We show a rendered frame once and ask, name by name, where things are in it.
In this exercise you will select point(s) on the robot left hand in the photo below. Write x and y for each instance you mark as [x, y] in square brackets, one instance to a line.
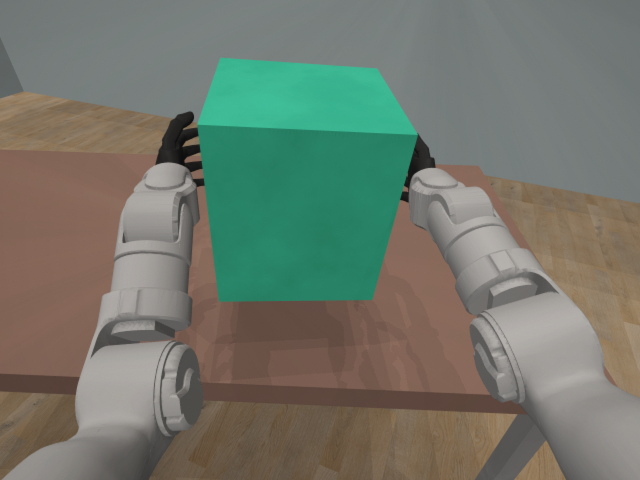
[172, 151]

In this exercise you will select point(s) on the table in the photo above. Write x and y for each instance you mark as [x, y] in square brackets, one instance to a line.
[407, 348]

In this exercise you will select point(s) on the carton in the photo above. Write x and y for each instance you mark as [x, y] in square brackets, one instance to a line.
[304, 166]

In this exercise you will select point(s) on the left robot upper arm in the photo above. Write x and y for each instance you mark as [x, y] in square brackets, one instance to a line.
[133, 400]

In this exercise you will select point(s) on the robot right hand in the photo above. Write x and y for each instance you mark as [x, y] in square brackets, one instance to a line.
[420, 160]

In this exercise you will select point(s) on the right robot forearm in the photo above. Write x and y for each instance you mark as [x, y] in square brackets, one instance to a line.
[489, 266]

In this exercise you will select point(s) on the right robot upper arm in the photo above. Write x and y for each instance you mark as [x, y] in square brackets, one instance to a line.
[539, 353]

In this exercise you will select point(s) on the left robot forearm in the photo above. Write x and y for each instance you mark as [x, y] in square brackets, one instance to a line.
[149, 298]

